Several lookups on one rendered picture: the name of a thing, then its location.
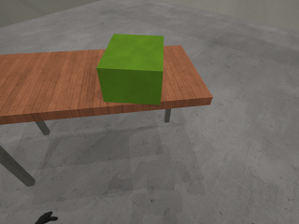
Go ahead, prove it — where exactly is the carton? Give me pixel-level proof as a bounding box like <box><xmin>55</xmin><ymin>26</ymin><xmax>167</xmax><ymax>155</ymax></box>
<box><xmin>96</xmin><ymin>34</ymin><xmax>164</xmax><ymax>105</ymax></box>

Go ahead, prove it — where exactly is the robot left hand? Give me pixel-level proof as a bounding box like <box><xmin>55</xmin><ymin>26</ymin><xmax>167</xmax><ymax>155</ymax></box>
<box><xmin>35</xmin><ymin>211</ymin><xmax>58</xmax><ymax>224</ymax></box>

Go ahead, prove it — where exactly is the table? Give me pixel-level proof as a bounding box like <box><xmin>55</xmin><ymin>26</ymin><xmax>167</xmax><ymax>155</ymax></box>
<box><xmin>0</xmin><ymin>45</ymin><xmax>213</xmax><ymax>187</ymax></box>

